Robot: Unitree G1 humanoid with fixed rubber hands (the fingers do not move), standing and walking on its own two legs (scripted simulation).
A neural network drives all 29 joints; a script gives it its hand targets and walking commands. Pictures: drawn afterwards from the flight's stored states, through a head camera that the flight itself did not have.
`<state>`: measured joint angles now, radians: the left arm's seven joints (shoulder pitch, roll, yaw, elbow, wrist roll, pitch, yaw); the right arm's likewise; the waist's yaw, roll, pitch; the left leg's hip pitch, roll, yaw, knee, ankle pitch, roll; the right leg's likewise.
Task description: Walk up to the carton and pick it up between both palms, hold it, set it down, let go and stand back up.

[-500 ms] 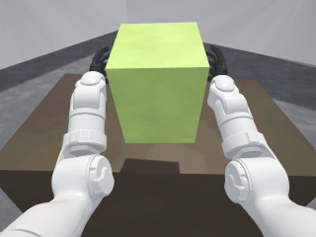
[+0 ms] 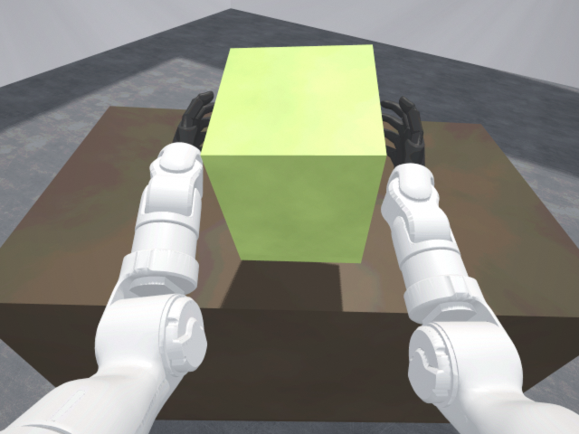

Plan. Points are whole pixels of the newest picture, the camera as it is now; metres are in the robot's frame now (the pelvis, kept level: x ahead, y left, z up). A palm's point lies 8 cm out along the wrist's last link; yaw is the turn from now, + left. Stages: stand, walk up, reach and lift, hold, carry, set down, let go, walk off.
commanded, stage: set down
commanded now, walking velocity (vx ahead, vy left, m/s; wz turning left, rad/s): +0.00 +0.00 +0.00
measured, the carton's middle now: (300, 163) +0.46 -0.05 +0.16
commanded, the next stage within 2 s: none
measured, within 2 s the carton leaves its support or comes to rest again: neither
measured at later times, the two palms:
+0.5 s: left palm (194, 160) +0.44 +0.10 +0.18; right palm (402, 171) +0.39 -0.18 +0.19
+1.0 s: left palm (195, 159) +0.46 +0.10 +0.17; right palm (396, 172) +0.40 -0.18 +0.18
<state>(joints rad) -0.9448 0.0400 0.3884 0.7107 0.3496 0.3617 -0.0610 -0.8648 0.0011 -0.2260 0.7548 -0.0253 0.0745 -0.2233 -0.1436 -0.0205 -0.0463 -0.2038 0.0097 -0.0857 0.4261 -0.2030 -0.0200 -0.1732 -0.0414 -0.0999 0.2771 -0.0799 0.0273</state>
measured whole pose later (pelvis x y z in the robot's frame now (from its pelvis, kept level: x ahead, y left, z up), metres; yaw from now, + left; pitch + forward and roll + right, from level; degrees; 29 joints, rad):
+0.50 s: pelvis +0.00 +0.00 +0.00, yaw +0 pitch -1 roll -2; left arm -0.94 0.06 0.37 0.81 0.33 0.29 -0.05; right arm -0.85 0.02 -0.28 0.79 -0.10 0.03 -0.21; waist -0.14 -0.03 -0.03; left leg -0.20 0.01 -0.09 0.42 -0.20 -0.02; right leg -0.17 -0.04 -0.10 0.27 -0.08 0.03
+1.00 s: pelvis +0.01 +0.00 +0.00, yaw +0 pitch +0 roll -2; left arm -0.98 0.10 0.31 0.95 0.29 0.21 -0.05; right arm -0.85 0.05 -0.35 0.82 -0.16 0.01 -0.21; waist -0.14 -0.04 -0.04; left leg -0.20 0.01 -0.08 0.41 -0.22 -0.02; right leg -0.17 -0.04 -0.10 0.26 -0.09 0.03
